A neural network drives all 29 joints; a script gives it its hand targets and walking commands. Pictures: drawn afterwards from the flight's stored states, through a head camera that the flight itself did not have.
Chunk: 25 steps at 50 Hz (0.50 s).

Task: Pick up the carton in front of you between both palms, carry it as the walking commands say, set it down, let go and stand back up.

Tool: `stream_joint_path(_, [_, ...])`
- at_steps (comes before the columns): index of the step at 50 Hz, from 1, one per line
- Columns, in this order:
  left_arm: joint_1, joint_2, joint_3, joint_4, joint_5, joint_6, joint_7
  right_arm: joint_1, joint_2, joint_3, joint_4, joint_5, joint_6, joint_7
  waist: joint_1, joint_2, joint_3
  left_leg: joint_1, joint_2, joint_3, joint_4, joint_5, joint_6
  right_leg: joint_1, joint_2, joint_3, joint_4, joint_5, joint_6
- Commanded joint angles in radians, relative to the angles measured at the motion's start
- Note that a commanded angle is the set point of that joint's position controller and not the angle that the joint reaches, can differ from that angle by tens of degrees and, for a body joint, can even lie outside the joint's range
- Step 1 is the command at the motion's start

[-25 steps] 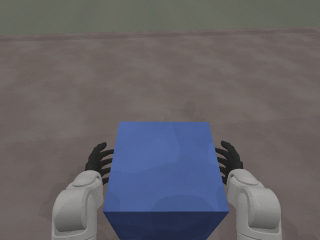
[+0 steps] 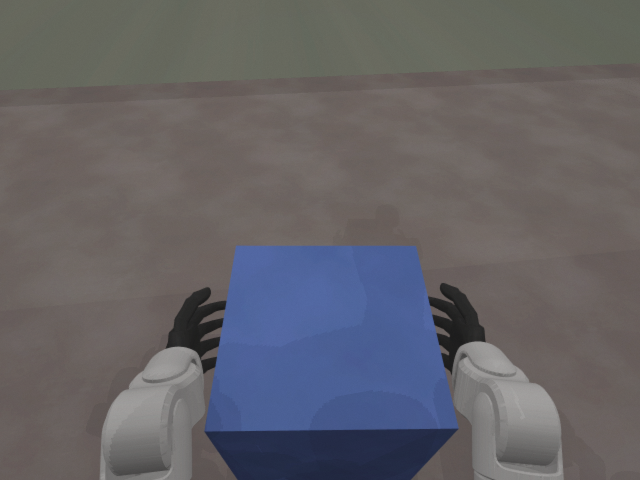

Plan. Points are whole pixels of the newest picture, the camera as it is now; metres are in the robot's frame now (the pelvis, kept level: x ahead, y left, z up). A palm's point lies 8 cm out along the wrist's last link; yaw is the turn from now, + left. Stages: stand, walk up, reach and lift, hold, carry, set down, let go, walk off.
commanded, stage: carry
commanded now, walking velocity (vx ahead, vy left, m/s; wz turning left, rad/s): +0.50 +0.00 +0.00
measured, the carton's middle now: (325, 373) +0.27 +0.00 +0.03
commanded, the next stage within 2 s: none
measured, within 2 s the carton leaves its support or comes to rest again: neither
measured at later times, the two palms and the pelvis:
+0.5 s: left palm (228, 183) +0.60 +0.16 +0.09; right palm (400, 180) +0.60 -0.14 +0.09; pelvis +0.34 +0.02 +0.00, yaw -1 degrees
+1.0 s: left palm (260, 96) +0.93 +0.14 +0.10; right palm (388, 97) +0.93 -0.16 +0.10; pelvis +0.67 -0.01 +0.00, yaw +0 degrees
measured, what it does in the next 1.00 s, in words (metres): walks ahead: left foot, then right foot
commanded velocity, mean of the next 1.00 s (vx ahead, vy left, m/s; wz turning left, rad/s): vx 0.43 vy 0.00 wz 0.00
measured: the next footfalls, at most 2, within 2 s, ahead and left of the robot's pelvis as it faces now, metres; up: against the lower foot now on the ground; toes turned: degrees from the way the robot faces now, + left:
left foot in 0.48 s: +0.50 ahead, +0.12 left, +0.00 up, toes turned +11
right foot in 0.96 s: +0.82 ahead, -0.11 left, +0.00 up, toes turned -7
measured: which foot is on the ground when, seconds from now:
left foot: down 0.00-0.02, up 0.04-0.46, down 0.48-1.00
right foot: down 0.00-0.52, up 0.54-0.94, down 0.96-1.00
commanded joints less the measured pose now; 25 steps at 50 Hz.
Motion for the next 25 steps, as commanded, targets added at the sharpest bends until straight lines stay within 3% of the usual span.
stream_joint_path(1, [-0.448,-0.829,-0.668,0.012,-0.402,0.022,-0.252,-0.460,0.846,0.703,-0.021,0.403,0.057,0.246,0.028,-0.178,-0.295,-0.786,0.000,-0.161,0.908,-0.018,0.063,0.748,-0.358,0.562,-0.184,0.206,-0.189])
stream_joint_path(2, [-0.464,-0.870,-0.671,0.007,-0.404,0.014,-0.254,-0.475,0.878,0.711,-0.014,0.404,0.050,0.248,0.020,-0.109,-0.278,-0.757,0.028,-0.176,0.866,0.046,0.068,0.676,-0.319,0.465,-0.168,0.280,-0.146])
stream_joint_path(4, [-0.522,-0.932,-0.692,-0.034,-0.422,-0.001,-0.256,-0.480,0.937,0.724,-0.008,0.405,0.031,0.249,0.020,-0.100,-0.283,-0.692,0.048,-0.183,0.705,0.129,0.066,0.595,-0.283,0.339,-0.228,0.158,-0.098])
stream_joint_path(5, [-0.523,-0.941,-0.688,-0.035,-0.421,-0.007,-0.258,-0.482,0.954,0.734,-0.012,0.404,0.022,0.246,0.021,-0.118,-0.270,-0.694,0.037,-0.152,0.665,0.150,0.060,0.569,-0.271,0.308,-0.252,0.123,-0.086])
stream_joint_path(12, [-0.494,-0.888,-0.688,-0.082,-0.434,-0.008,-0.270,-0.444,0.935,0.733,-0.060,0.380,0.009,0.210,0.016,-0.177,-0.169,-0.727,0.022,-0.044,0.343,0.373,0.031,0.583,-0.203,0.121,-0.309,0.157,-0.089])
stream_joint_path(17, [-0.415,-0.824,-0.655,-0.012,-0.388,0.022,-0.262,-0.408,0.867,0.711,-0.011,0.369,0.048,0.221,0.025,-0.189,-0.076,-0.636,-0.014,0.029,0.157,0.462,0.047,0.560,-0.181,0.053,-0.272,0.258,-0.067])
stream_joint_path(19, [-0.414,-0.818,-0.649,0.021,-0.371,0.027,-0.262,-0.401,0.855,0.698,0.025,0.368,0.055,0.233,0.024,-0.185,-0.073,-0.559,-0.034,0.054,0.116,0.449,0.059,0.566,-0.178,0.039,-0.207,0.346,-0.053])
stream_joint_path(21, [-0.440,-0.825,-0.657,0.034,-0.363,0.028,-0.263,-0.377,0.860,0.682,0.069,0.367,0.051,0.245,-0.008,-0.119,-0.157,-0.272,-0.085,0.088,0.059,0.365,0.089,0.475,-0.125,-0.015,0.058,0.444,-0.010])
stream_joint_path(22, [-0.462,-0.829,-0.666,0.037,-0.364,0.026,-0.264,-0.392,0.870,0.676,0.078,0.368,0.047,0.251,-0.032,-0.049,-0.221,-0.044,0.002,-0.018,0.063,0.312,0.117,0.295,-0.093,-0.013,0.254,0.283,0.015])
stream_joint_path(23, [-0.485,-0.851,-0.686,0.022,-0.378,0.025,-0.268,-0.403,0.862,0.670,0.086,0.370,0.039,0.255,-0.033,0.238,-0.310,0.132,0.275,-0.463,-0.025,0.258,0.214,0.050,0.007,-0.006,0.577,-0.062,0.063])
stream_joint_path(24, [-0.504,-0.872,-0.712,0.018,-0.392,0.021,-0.273,-0.398,0.903,0.670,0.098,0.381,0.030,0.259,-0.024,0.319,-0.314,0.228,0.345,-0.662,-0.096,0.441,0.298,-0.154,0.085,0.104,0.756,-0.407,0.061])
stream_joint_path(25, [-0.517,-0.904,-0.726,0.027,-0.400,0.010,-0.275,-0.412,0.936,0.677,0.082,0.394,0.019,0.263,-0.025,0.231,-0.305,0.190,0.353,-0.604,-0.098,0.543,0.299,-0.192,0.021,0.187,0.837,-0.411,0.036])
